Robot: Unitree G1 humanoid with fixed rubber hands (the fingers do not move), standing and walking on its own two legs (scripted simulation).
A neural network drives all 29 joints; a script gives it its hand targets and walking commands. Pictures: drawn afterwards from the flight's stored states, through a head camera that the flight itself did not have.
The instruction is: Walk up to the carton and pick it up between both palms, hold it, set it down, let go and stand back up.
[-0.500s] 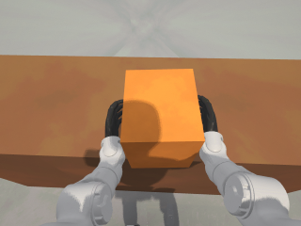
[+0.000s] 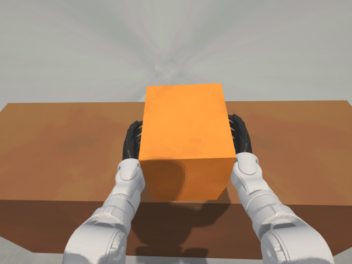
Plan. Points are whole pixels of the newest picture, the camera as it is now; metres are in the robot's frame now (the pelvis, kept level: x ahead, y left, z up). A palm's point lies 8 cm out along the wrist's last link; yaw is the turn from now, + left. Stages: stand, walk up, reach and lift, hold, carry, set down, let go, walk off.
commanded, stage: reach and lift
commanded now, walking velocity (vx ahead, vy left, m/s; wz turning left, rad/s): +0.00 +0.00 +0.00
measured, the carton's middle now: (185, 145) +0.41 +0.02 +0.07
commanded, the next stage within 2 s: hold in 1.96 s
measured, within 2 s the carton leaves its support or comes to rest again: neither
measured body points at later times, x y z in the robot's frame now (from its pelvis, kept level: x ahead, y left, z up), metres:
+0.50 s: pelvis -0.01 -0.01 +0.03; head -0.03 +0.02 +0.48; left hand +0.39 +0.15 +0.14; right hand +0.39 -0.12 +0.14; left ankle +0.03 +0.13 -0.72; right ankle +0.00 -0.10 -0.72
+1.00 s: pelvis -0.01 +0.02 +0.03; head -0.02 +0.06 +0.48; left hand +0.38 +0.15 +0.17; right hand +0.37 -0.11 +0.15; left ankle +0.03 +0.13 -0.72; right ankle +0.00 -0.10 -0.72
